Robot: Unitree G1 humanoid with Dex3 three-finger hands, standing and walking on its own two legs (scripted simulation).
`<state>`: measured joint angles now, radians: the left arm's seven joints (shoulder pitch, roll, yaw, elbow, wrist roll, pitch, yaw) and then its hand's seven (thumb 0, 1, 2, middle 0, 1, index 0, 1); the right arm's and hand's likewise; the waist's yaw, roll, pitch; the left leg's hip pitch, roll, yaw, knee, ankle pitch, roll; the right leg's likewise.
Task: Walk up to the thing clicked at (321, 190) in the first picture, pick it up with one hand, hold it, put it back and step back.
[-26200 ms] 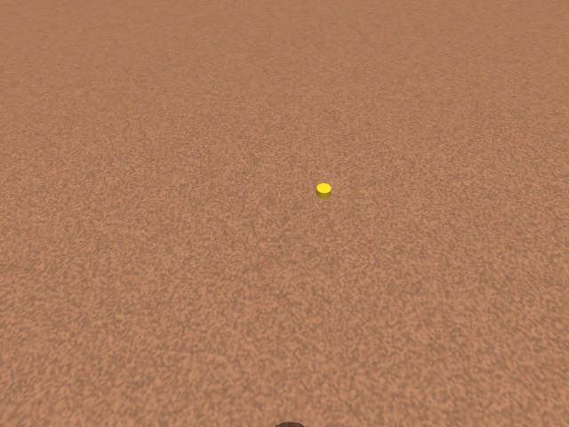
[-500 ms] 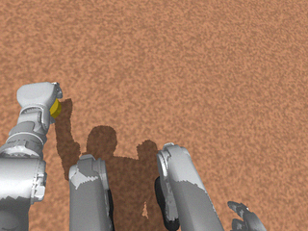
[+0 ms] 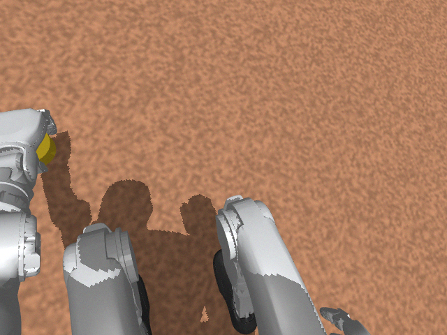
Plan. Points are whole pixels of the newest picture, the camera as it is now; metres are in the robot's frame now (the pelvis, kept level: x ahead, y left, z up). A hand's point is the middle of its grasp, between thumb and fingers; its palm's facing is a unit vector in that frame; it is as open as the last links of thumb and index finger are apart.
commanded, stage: crouch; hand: left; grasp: from above
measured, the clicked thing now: (31, 147) +0.49 +0.29 -0.19
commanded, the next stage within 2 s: lower in 0.22 s
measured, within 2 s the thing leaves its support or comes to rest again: neither
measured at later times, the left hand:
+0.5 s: hand (38, 154) +0.48 +0.28 -0.20, palm faces -0.48 -0.07 -0.88, open 9.0 cm
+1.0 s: hand (50, 159) +0.48 +0.27 -0.25, palm faces -0.47 -0.09 -0.88, open 9.0 cm
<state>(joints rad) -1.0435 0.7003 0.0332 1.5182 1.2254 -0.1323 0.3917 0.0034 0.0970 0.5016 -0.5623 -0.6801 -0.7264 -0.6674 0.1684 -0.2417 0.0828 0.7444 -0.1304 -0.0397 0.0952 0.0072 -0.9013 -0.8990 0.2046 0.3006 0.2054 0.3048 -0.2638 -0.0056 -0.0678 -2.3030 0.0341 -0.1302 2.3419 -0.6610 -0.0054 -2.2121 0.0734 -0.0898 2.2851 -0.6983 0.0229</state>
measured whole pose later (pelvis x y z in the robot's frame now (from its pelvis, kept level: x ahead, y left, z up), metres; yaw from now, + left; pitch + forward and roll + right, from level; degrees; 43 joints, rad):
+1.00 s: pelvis +0.00 +0.00 -0.04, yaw -4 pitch +32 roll -11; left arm -1.08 0.85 0.07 1.66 1.24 -0.15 0.50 0.00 0.12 0.44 -0.56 -0.68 -0.74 -0.64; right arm 0.14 -0.27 0.21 0.70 -0.19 -0.11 0.15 0.01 -0.90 -0.89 0.20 0.30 0.20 0.30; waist -0.34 -0.07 0.06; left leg -2.38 0.04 -0.21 2.50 -0.69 -0.01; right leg -2.27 0.10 -0.15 2.39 -0.70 0.03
